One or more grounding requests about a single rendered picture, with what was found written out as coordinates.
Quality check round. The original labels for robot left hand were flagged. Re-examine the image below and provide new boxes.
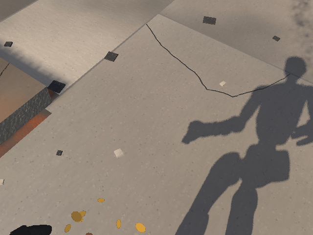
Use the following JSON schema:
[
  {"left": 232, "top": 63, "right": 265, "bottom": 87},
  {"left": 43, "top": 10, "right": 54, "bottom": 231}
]
[{"left": 10, "top": 224, "right": 52, "bottom": 235}]

